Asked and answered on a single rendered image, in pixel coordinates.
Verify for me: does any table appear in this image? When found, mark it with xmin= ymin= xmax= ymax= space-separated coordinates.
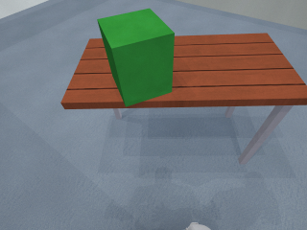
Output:
xmin=60 ymin=33 xmax=307 ymax=165

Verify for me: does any carton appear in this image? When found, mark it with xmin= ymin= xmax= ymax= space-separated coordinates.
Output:
xmin=97 ymin=8 xmax=175 ymax=107

